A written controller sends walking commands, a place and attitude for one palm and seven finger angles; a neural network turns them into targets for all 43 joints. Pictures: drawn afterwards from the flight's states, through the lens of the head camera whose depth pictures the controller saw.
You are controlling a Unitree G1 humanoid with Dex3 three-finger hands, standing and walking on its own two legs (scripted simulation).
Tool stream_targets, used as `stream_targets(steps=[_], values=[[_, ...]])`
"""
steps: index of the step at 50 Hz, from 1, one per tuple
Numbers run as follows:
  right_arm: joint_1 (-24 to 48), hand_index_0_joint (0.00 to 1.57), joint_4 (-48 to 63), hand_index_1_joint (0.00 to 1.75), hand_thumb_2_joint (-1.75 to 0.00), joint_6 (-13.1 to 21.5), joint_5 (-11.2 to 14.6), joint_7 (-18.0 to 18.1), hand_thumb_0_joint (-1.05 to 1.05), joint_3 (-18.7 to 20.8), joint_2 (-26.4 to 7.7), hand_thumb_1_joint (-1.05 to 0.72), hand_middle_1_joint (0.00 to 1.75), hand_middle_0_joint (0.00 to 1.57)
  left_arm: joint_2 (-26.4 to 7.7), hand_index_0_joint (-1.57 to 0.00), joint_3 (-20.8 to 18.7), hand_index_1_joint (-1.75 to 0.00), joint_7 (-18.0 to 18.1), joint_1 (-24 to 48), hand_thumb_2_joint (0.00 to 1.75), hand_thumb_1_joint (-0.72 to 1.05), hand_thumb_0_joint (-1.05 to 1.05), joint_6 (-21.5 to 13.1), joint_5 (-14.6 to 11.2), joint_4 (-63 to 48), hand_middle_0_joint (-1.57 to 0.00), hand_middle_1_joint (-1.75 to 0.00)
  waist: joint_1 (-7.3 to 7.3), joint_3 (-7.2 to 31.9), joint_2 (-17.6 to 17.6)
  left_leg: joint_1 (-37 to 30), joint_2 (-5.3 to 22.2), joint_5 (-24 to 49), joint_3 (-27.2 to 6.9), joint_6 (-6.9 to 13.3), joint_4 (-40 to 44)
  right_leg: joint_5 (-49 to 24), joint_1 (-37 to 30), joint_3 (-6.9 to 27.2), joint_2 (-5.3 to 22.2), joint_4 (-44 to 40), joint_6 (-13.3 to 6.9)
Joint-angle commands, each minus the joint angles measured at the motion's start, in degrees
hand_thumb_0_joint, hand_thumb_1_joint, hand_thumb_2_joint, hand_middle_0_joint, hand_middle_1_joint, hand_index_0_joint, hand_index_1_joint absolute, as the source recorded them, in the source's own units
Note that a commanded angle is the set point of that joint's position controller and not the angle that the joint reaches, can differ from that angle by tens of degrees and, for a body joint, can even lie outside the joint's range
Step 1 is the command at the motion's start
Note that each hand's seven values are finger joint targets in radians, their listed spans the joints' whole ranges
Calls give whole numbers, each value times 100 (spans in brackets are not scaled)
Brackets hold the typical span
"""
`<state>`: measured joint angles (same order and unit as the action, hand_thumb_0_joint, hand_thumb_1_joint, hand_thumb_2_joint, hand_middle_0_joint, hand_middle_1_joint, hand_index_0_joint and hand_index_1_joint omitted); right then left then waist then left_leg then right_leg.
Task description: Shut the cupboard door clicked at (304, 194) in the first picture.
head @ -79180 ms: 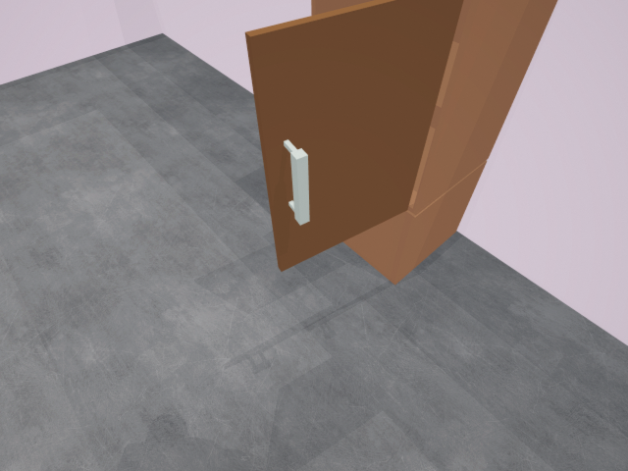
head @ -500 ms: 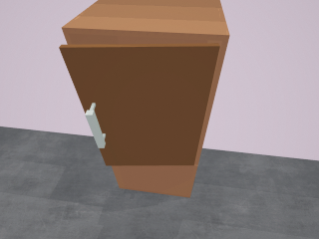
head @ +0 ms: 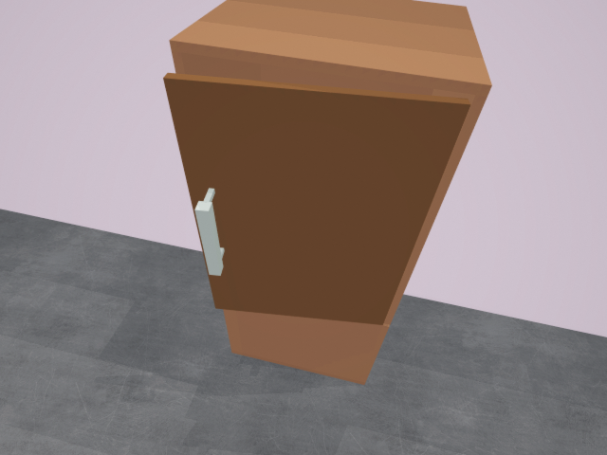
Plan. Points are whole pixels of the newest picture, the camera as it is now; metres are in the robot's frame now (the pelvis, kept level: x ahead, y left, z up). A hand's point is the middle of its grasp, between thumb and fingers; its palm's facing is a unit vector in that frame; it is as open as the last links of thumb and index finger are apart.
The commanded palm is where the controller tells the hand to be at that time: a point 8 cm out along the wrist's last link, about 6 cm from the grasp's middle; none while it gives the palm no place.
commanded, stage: come to a stop and stand still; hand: left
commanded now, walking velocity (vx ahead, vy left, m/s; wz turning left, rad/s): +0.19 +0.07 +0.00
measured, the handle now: (213, 233) +0.49 +0.21 -0.03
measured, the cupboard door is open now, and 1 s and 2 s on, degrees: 8 8 8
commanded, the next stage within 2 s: look again from close up in 1.02 s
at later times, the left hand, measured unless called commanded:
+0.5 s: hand out of the picture +0.09 +0.19 -0.17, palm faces +0.01 -0.97 -0.23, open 7.3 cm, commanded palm none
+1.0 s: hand out of the picture +0.02 +0.20 -0.16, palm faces -0.01 -0.97 -0.22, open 7.4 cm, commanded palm none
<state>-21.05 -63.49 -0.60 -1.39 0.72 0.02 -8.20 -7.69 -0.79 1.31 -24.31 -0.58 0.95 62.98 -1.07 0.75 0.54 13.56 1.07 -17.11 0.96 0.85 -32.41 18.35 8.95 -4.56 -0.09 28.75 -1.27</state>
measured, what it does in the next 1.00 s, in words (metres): steps on the spot: right foot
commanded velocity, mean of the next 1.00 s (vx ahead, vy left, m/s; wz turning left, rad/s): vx -0.03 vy -0.02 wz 0.00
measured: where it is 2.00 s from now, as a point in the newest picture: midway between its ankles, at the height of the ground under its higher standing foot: outside the picture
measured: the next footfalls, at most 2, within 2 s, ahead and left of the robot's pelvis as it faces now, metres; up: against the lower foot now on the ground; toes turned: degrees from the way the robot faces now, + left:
right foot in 0.26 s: +0.09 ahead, -0.09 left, +0.00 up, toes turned -5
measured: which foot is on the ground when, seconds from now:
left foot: down 0.00-1.00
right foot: down 0.00-0.06, up 0.08-0.24, down 0.26-1.00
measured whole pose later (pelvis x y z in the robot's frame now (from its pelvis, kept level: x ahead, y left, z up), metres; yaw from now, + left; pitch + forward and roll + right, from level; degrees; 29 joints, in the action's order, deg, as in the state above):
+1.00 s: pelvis +0.01 +0.02 +0.01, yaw -2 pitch -1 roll +1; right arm -17.0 -59.1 0.5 -1.2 0.9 -0.7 -10.6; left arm -8.7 1.1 1.2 -17.2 -0.6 0.5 61.0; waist 0.0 -1.0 -2.2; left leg 9.2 -2.4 -14.7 4.3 2.9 -25.0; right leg 11.1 15.1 -3.8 1.5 27.3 -1.3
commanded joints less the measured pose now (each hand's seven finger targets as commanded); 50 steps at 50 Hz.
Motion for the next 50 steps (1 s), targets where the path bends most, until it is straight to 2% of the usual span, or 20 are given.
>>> stream_targets(steps=[1, 3, 4, 6, 7, 9, 11, 14, 15, 17, 18, 22, 28, 29, 30, 31, 32, 35, 40, 50], values=[[-565, 20, 150, 30, -90, 231, 24, -4, 0, 74, -370, -90, 30, 20, -646, -20, -187, -30, 43, -81, 90, 90, 0, -77, 58, -277, -20, -30, 201, -1021, -343, 8, 169, -62, -109, 167, 789, 974, 991, 689, 676, -522, -433], [-1010, 20, 35, 30, -90, 280, 13, 56, 0, 123, -701, -90, 30, 20, -354, -20, -116, -30, 22, -45, 90, 90, 0, -90, 79, -310, -20, -30, 278, -855, -1380, -325, 1043, 78, -1347, 678, 1522, 751, 1384, -166, 112, 879, -195], [-1103, 20, 23, 30, -90, 282, 8, 102, 0, 134, -754, -90, 30, 20, -270, -20, -65, -30, 15, 153, 90, 90, 0, -114, 95, -410, -20, -30, 322, -988, -1449, -528, 1338, 335, -1847, 1012, 1794, 1140, 1888, -200, 8, 1449, -156], [-1108, 20, 31, 30, -90, 339, 1, 129, 0, 97, -618, -90, 30, 20, -207, -20, -45, -30, -15, 406, 90, 90, 0, -164, 82, -505, -20, -30, 309, -964, -878, -823, 1566, 1844, -1994, 1387, 1640, 1448, 2322, 5, 182, 2099, -207], [-968, 20, 63, 30, -90, 360, -10, 146, 0, 69, -586, -90, 30, 20, -141, -20, -39, -30, -12, 466, 90, 90, 0, -170, 48, -486, -20, -30, 258, -866, -658, -716, 1548, 2714, -1789, 1384, 1474, 1373, 2115, 106, 280, 1981, -177], [-597, 20, 128, 30, -90, 373, 6, 189, 0, 25, -549, -90, 30, 20, 13, -20, -22, -30, -7, 310, 90, 90, 0, -160, -12, -383, -20, -30, 74, -525, -425, -355, 1263, 3662, -1071, 1113, 1199, 709, 1088, 78, 302, 1032, -72], [-276, 20, 174, 30, -90, 380, 67, 240, 0, 1, -470, -90, 30, 20, -16, -20, -29, -30, 17, -46, 90, 90, 0, -149, -38, -221, -20, -30, -135, -229, -247, -197, 857, 3648, -645, 649, 830, -918, 173, 107, 291, -259, 30], [-323, 20, 151, 30, -90, 359, 118, 237, 0, -9, -245, -90, 30, 20, -441, -20, -45, -30, 57, -32, 90, 90, 0, -163, -85, -121, -20, -30, 12, -128, 21, 325, 412, 1681, -335, 110, 1051, -3154, -560, 787, 946, -112, -237], [-351, 20, 121, 30, -90, 340, 111, 224, 0, 11, -193, -90, 30, 20, -476, -20, -34, -30, 53, 133, 90, 90, 0, -107, -75, -155, -20, -30, 51, -279, -240, 299, 382, 1535, -376, 88, 1249, -2916, -359, 644, 920, -32, -202], [-298, 20, 28, 30, -90, 256, 88, 253, 0, 55, -212, -90, 30, 20, -376, -20, -36, -30, 87, 235, 90, 90, 0, -83, -54, -160, -20, -30, 50, -464, 480, 179, 495, 1994, -338, 118, 1011, -3240, -225, 627, 784, 5, -157], [-348, 20, 12, 30, -90, 242, 93, 256, 0, 65, -203, -90, 30, 20, -379, -20, -36, -30, 108, 244, 90, 90, 0, -70, -53, -178, -20, -30, 67, -396, 514, 56, 495, 2066, -306, 113, 1023, -3329, -178, 631, 820, 4, -166], [-259, 20, 41, 30, -90, 226, 93, 244, 0, 113, -191, -90, 30, 20, -518, -20, -100, -30, 153, 403, 90, 90, 0, -39, -37, -379, -20, -30, 68, -125, 3, -196, 504, 2572, -249, 112, 914, -3263, -128, 701, 812, 89, -165], [-2, 20, 90, 30, -90, 167, 72, 176, 0, 107, -198, -90, 30, 20, -547, -20, -85, -30, 137, 632, 90, 90, 0, -8, -17, -486, -20, -30, 82, -221, 70, -67, 451, 1220, -271, 107, 1091, -1987, 82, 814, 784, -306, -199], [595, 20, 554, 30, -90, 207, 156, 133, 0, 185, -697, -90, 30, 20, -865, -20, -105, -30, 338, 201, 90, 90, 0, -38, 3, -286, -20, -30, -80, -187, 261, 45, 604, 1659, -70, -37, 58, -4158, 115, 933, 1030, -55, -55], [238, 20, 707, 30, -90, 151, 131, 95, 0, 154, -400, -90, 30, 20, -989, -20, -89, -30, 292, 420, 90, 90, 0, -113, -34, -554, -20, -30, 173, 370, 381, 190, 203, -200, -114, -45, 161, -2846, -142, 1321, 1343, -312, -304], [312, 20, 631, 30, -90, 145, 67, 66, 0, 119, -254, -90, 30, 20, -1037, -20, -100, -30, 225, 638, 90, 90, 0, -165, -16, -573, -20, -30, 166, 347, -145, -62, 81, -218, -13, -46, 347, -2602, 33, 1392, 1404, -353, -486], [140, 20, 616, 30, -90, 144, 66, 58, 0, 105, -270, -90, 30, 20, -989, -20, -77, -30, 196, 779, 90, 90, 0, -171, -30, -619, -20, -30, 274, 272, -167, -202, 138, -76, -85, -19, 493, -1642, 318, 1271, 1256, -438, -517], [182, 20, 700, 30, -90, 175, 45, 47, 0, 85, -466, -90, 30, 20, -796, -20, 9, -30, 118, 898, 90, 90, 0, -101, -27, -657, -20, -30, 221, -461, -532, 176, 464, 243, -543, 182, 1037, -191, 711, 905, 659, -513, -293], [254, 20, 813, 30, -90, 213, 34, 40, 0, 65, -777, -90, 30, 20, -727, -20, 50, -30, 55, 776, 90, 90, 0, -74, -19, -559, -20, -30, 135, -887, -5, 595, 461, -561, -699, 248, 1582, 125, 571, 842, 514, -625, -206], [79, 20, 568, 30, -90, 226, 42, 30, 0, -8, -709, -90, 30, 20, -712, -20, 65, -30, 34, 631, 90, 90, 0, -110, -40, -418, -20, -30, 152, -600, 200, 218, 327, -302, -480, 209, 1534, 265, 515, 994, 640, -884, -182]])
